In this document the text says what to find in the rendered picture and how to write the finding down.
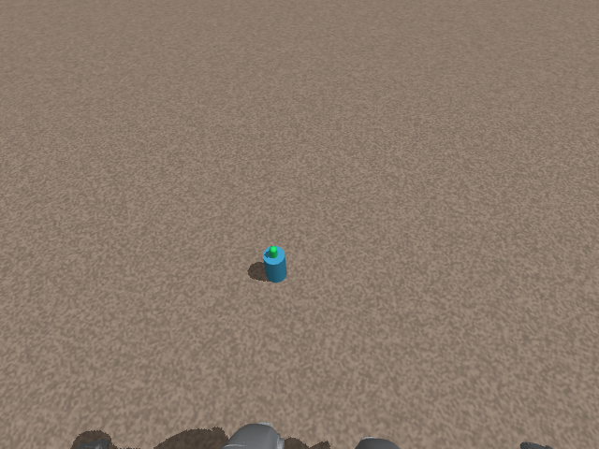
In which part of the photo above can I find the bottle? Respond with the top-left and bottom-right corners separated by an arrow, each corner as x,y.
263,246 -> 286,282

